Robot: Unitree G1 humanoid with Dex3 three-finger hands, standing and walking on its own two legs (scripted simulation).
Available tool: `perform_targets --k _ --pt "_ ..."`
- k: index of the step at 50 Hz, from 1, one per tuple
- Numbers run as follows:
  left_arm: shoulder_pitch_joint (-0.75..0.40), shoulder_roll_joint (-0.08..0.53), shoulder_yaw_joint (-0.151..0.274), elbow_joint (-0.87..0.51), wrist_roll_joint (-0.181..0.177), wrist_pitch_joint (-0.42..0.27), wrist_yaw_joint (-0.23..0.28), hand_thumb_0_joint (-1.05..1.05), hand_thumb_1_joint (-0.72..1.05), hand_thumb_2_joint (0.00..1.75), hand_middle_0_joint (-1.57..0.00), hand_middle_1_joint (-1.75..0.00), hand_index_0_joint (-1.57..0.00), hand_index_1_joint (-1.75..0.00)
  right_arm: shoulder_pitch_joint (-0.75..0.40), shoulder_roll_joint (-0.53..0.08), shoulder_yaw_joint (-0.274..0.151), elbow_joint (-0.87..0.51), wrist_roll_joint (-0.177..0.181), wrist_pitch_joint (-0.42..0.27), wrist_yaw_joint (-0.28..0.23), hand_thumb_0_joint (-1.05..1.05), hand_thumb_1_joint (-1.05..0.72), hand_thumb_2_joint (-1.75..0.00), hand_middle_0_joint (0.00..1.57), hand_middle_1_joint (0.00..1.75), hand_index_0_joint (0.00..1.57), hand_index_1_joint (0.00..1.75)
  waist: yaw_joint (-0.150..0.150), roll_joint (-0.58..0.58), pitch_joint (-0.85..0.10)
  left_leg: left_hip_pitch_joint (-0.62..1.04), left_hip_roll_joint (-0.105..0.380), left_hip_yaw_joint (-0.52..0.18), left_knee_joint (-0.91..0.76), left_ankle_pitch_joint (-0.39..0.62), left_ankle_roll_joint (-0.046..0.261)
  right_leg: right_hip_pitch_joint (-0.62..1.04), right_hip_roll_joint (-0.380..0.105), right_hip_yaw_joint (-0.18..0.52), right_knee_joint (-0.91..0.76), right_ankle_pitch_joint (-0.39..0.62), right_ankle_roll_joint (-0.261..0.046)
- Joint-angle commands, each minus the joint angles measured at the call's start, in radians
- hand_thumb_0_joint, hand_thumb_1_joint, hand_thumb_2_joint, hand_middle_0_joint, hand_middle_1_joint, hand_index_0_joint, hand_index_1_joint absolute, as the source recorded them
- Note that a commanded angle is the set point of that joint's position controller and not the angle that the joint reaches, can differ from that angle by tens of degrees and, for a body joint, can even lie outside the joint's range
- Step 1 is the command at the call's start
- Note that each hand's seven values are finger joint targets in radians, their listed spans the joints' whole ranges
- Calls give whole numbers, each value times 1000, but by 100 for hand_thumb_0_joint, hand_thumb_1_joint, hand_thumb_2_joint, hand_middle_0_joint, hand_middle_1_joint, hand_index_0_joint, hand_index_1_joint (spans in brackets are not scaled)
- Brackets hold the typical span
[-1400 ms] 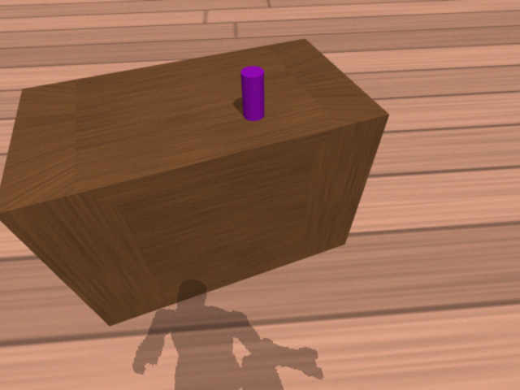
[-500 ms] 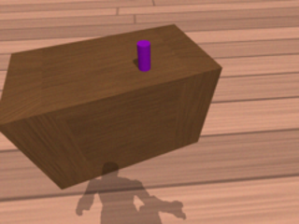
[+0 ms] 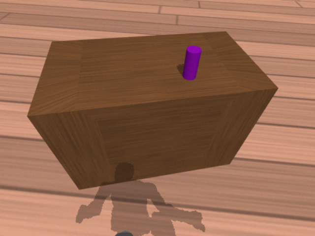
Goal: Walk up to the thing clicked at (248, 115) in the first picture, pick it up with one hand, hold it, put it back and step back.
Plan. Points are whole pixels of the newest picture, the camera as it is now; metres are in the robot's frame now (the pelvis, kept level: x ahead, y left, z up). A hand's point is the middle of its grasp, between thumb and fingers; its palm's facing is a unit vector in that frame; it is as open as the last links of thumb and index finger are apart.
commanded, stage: walk up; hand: right
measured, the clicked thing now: (191, 63) +0.81 -0.08 +0.00
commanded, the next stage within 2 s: none
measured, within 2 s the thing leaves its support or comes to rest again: neither
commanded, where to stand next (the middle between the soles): +0.32 +0.00 m, yaw +16 degrees
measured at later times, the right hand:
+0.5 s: hand (256, 219) +0.23 -0.27 -0.15, palm faces -0.16 +0.90 -0.41, open 7.4 cm
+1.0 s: hand (238, 158) +0.45 -0.26 -0.16, palm faces -0.33 +0.86 -0.39, open 7.4 cm
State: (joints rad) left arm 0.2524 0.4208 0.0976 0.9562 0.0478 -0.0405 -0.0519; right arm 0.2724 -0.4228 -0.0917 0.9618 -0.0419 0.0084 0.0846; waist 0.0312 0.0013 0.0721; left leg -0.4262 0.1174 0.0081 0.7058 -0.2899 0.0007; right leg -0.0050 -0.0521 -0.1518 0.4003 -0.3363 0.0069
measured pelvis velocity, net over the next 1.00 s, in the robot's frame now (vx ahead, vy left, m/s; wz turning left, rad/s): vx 0.26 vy -0.04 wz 0.29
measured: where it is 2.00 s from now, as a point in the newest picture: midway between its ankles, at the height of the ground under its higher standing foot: outside the picture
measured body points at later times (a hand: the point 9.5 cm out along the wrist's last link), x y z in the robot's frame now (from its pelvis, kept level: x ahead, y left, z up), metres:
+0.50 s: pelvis +0.18 +0.01 -0.01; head +0.19 +0.01 +0.44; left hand +0.22 +0.35 -0.12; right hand +0.24 -0.31 -0.12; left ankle +0.11 +0.16 -0.74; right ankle +0.29 -0.13 -0.72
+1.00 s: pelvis +0.26 -0.04 -0.02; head +0.31 -0.02 +0.42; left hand +0.24 +0.28 -0.14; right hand +0.46 -0.31 -0.13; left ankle +0.28 +0.08 -0.74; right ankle +0.30 -0.13 -0.74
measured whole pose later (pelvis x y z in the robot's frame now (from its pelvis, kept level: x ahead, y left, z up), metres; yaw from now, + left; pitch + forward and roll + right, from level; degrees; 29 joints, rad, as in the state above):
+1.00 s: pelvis +0.26 -0.04 -0.02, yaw +16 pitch -2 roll +0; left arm 0.24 0.40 0.02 0.83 0.00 -0.02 0.00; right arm 0.19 -0.39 -0.05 0.81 -0.02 0.01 0.01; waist 0.04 -0.01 0.16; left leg -0.38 -0.01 0.02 0.73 -0.31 0.03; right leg -0.32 -0.07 -0.18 0.77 -0.40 -0.04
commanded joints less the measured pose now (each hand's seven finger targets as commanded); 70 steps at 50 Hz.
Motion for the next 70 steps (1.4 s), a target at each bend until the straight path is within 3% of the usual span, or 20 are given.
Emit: perform_targets --k 1,3,4,5,6,11,21,26,28,30,33,43,49,51,52,53,62,64,65,70 --pt "-133 241 57 -149 -2 -22 4 0 90 90 -20 -30 -20 -30 84 -150 -61 -72 11 -41 -10 0 -90 -90 20 30 20 30 -78 -107 -8 292 -62 120 -91 150 -5 -319 -177 46 9 -134 -146" --pt "-56 158 33 -156 1 -4 2 0 90 90 -20 -30 -20 -30 272 -223 -93 -25 7 -51 -36 0 -90 -90 20 30 20 30 -156 146 -87 543 -91 48 -90 -38 41 -491 -109 9 435 -72 -113" --pt "0 77 10 -169 -6 3 -4 0 90 90 -20 -30 -20 -30 334 -292 -105 -32 -2 -58 -54 0 -90 -90 20 30 20 30 -172 383 -62 541 52 -253 -301 -334 112 -621 -3 -16 738 -287 -78" --pt "6 102 9 -198 -20 6 -1 0 90 90 -20 -30 -20 -30 264 -363 -99 -88 4 -72 -54 0 -90 -90 20 30 20 30 -128 378 -64 417 255 -795 -541 -495 213 -682 64 119 847 -303 -58" --pt "-39 215 29 -187 -13 10 6 0 90 90 -20 -30 -20 -30 160 -391 -109 -127 31 -74 -55 0 -90 -90 20 30 20 30 -106 208 -10 315 318 -898 -594 -527 275 -647 -7 203 866 -256 -63" --pt "82 203 43 -108 -38 24 1 0 90 90 -20 -30 -20 -30 125 -257 -56 -167 43 -114 -77 0 -90 -90 20 30 20 30 -11 92 -25 231 131 -342 -392 25 189 -507 -94 204 711 -16 -46" --pt "-78 170 62 -217 -16 36 -38 0 90 90 -20 -30 -20 -30 174 -289 -67 -220 26 -135 -97 0 -90 -90 20 30 20 30 -48 103 60 120 128 -273 -389 -32 218 -477 -84 167 401 113 -25" --pt "111 167 71 -163 -21 -3 -7 0 90 90 -20 -30 -20 -30 132 -196 -24 -244 31 -108 -111 0 -90 -90 20 30 20 30 61 2 -91 109 9 -103 52 404 120 -116 6 100 111 131 -64" --pt "128 287 90 -189 -11 -21 9 0 90 90 -20 -30 -20 -30 221 -94 14 -253 48 -100 -120 0 -90 -90 20 30 20 30 32 -322 -132 -177 -183 -6 418 -233 36 43 -324 578 -36 216 -166" --pt "70 289 81 -201 -33 -10 12 0 90 90 -20 -30 -20 -30 152 -204 -15 -223 34 -89 -139 0 -90 -90 20 30 20 30 31 -211 -72 -193 -116 -61 564 -290 40 -89 -398 679 -63 261 -308" --pt "20 210 39 -203 -39 -14 31 0 90 90 -20 -30 -20 -30 163 -171 -12 -186 49 -81 -115 0 -90 -90 20 30 20 30 -14 -147 -7 -104 -95 -72 475 -151 44 -242 -228 322 -18 364 -213" --pt "42 228 14 -204 -46 -20 69 0 90 90 -20 -30 -20 -30 -6 -136 -5 -213 33 -36 -98 0 -90 -90 20 30 20 30 14 -133 -78 -6 -104 -10 123 -51 23 -147 -282 231 128 853 -199" --pt "-7 231 -1 -208 -48 -5 77 0 90 90 -20 -30 -20 -30 -3 -181 -29 -205 20 -26 -88 0 -90 -90 20 30 20 30 -35 -40 -125 207 -76 -72 -95 175 92 -300 -244 199 284 488 -142" --pt "33 165 -17 -210 -66 1 77 0 90 90 -20 -30 -20 -30 -47 -271 -47 -236 18 -34 -91 0 -90 -90 20 30 20 30 -14 181 -206 303 158 -421 -179 484 242 -414 -18 87 508 39 -37" --pt "14 178 -6 -177 -68 15 85 0 90 90 -20 -30 -20 -30 -61 -273 -44 -226 31 -33 -90 0 -90 -90 20 30 20 30 -35 221 -207 263 221 -464 -199 492 334 -374 4 111 562 -296 -31" --pt "-6 183 -8 -166 -62 16 86 0 90 90 -20 -30 -20 -30 -62 -234 -38 -212 31 -31 -93 0 -90 -90 20 30 20 30 -42 181 -183 225 218 -465 -227 477 340 -363 -7 148 600 -325 -27" --pt "109 170 -3 -61 -36 -19 98 0 90 90 -20 -30 -20 -30 -178 -193 -8 -211 25 6 -79 0 -90 -90 20 30 20 30 27 113 -147 125 38 -203 -66 284 159 -164 14 127 76 49 -34" --pt "69 309 27 -78 -9 -39 109 0 90 90 -20 -30 -20 -30 -203 -114 13 -229 26 14 -73 0 -90 -90 20 30 20 30 20 -163 -49 -156 -124 -71 117 -43 38 -127 -299 571 -60 99 -177" --pt "5 360 37 -95 -12 -37 106 0 90 90 -20 -30 -20 -30 -218 -170 -10 -221 14 22 -79 0 -90 -90 20 30 20 30 15 -178 -18 -114 -95 -97 236 -285 31 -258 -411 642 -70 126 -285" --pt "-25 272 13 -108 -6 -50 99 0 90 90 -20 -30 -20 -30 -181 -152 -19 -169 22 7 -51 0 -90 -90 20 30 20 30 -19 -165 -17 -12 -76 -52 134 -155 24 -239 -234 336 37 306 -196"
